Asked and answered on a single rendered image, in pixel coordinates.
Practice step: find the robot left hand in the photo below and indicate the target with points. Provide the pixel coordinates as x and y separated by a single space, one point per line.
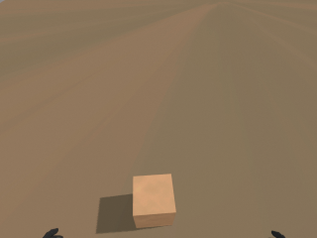
51 234

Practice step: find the carton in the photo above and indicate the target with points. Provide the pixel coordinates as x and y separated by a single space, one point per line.
153 201

